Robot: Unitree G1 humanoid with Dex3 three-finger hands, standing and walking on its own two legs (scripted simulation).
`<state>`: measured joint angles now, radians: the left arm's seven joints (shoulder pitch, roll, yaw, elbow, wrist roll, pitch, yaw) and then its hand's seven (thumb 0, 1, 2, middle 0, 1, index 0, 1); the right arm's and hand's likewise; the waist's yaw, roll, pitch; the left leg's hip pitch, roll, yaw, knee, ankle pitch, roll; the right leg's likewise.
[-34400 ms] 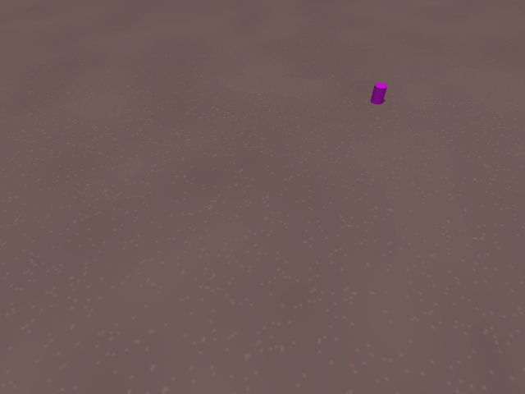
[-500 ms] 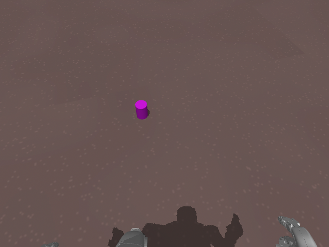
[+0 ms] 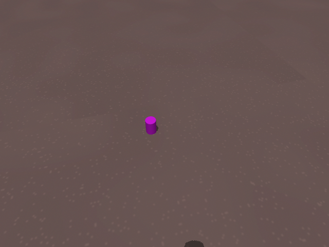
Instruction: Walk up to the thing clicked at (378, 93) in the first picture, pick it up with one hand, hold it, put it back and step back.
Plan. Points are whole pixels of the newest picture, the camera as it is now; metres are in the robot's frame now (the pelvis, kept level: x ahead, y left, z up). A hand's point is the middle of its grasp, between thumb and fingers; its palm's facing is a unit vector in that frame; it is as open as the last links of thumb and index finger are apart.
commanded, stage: step back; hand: left
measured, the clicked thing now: (150, 125) +1.11 +0.14 -0.71
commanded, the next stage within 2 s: stand in 0.66 s
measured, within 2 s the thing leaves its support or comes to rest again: neither
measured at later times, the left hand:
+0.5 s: hand out of the picture +0.12 +0.26 -0.15, palm faces +0.06 -0.92 -0.40, open 7.4 cm
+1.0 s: hand out of the picture +0.14 +0.26 -0.15, palm faces +0.01 -0.94 -0.33, open 7.4 cm
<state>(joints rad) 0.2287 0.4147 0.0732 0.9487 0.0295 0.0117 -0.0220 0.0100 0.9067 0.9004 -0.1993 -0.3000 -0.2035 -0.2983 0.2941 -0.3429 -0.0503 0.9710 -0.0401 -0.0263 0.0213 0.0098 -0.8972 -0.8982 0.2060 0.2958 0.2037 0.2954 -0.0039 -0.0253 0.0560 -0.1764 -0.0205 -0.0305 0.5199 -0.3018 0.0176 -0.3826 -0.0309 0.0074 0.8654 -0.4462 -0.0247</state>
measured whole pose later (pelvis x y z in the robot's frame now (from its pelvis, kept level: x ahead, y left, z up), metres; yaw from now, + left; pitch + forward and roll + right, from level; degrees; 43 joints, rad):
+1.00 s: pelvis +0.06 +0.00 +0.01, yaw +1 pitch -3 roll +0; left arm 0.09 0.35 -0.01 1.12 0.01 -0.02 -0.01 0.01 0.91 0.90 -0.20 -0.30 -0.20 -0.30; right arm 0.05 -0.34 0.00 1.11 0.00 -0.03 0.01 0.01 -0.90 -0.90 0.20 0.30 0.20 0.30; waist 0.02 0.00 0.06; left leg -0.15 0.01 0.02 0.39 -0.19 0.00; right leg -0.11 -0.04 -0.02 0.37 -0.21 0.03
